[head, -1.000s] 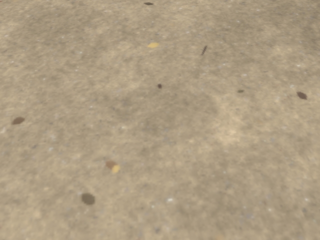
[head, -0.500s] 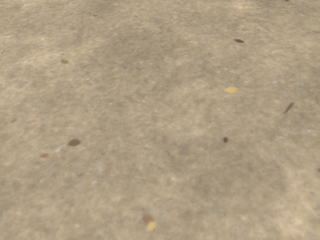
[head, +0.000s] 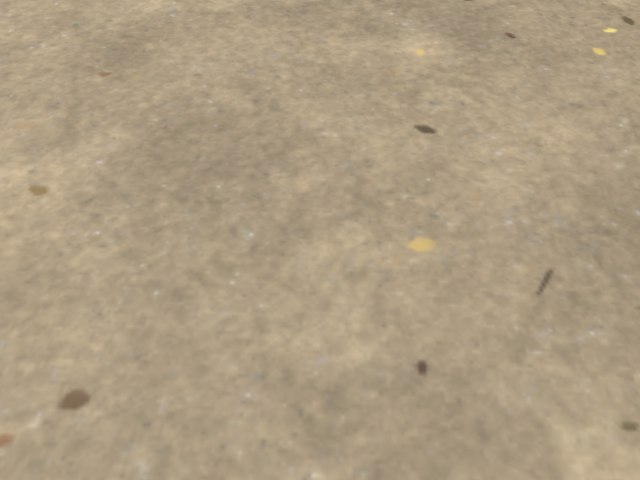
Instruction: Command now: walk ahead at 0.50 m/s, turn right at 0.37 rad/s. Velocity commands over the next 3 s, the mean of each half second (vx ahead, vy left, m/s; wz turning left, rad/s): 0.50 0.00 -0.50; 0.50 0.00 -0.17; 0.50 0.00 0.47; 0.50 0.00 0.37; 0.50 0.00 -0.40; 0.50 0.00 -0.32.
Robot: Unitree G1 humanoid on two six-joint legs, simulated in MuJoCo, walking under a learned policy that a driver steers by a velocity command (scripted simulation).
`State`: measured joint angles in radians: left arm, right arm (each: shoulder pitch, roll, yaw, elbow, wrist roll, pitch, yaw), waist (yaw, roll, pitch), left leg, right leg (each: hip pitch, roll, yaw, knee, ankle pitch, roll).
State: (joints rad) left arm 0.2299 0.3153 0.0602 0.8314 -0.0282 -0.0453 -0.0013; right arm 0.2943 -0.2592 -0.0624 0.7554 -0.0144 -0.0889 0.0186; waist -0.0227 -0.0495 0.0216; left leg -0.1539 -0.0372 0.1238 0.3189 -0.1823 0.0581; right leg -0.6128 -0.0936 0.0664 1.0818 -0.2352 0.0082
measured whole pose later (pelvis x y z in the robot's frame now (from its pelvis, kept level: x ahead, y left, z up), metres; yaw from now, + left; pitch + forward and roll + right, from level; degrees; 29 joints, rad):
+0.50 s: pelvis +0.27 -0.08 +0.00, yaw -17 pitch +1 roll +0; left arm 0.27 0.28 0.07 0.74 -0.01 -0.05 -0.02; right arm 0.16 -0.30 -0.06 0.73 -0.01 -0.10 0.00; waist 0.03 0.02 0.06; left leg -0.55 0.10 -0.06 1.08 -0.32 -0.03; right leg -0.26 0.11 0.04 0.41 -0.16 -0.10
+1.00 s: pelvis +0.57 -0.10 +0.00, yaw -20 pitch +1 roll +0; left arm 0.20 0.29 0.05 0.71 0.01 -0.08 0.00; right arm 0.33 -0.26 -0.05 0.79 0.01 -0.08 0.02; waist -0.04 -0.03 0.02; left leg -0.23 -0.08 -0.05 0.37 -0.15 0.07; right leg -0.52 -0.04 0.05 0.99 -0.31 0.00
